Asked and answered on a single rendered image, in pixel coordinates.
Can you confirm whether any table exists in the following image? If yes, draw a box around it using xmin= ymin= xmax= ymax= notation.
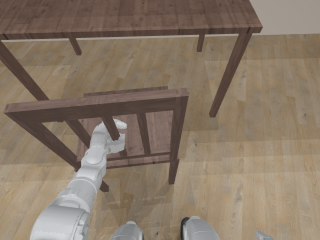
xmin=0 ymin=0 xmax=263 ymax=123

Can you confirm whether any robot left shin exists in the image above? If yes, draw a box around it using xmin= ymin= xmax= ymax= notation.
xmin=126 ymin=221 xmax=137 ymax=225

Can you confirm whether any left robot thigh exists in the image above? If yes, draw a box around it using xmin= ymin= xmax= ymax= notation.
xmin=110 ymin=224 xmax=143 ymax=240

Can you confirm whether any left robot upper arm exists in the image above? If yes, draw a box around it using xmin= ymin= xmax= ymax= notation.
xmin=31 ymin=204 xmax=90 ymax=240

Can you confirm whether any left robot forearm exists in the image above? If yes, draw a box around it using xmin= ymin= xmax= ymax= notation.
xmin=29 ymin=147 xmax=107 ymax=240

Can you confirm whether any robot left hand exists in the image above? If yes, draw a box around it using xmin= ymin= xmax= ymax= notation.
xmin=89 ymin=118 xmax=127 ymax=154

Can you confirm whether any chair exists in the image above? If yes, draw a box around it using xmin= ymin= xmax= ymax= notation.
xmin=3 ymin=86 xmax=189 ymax=192

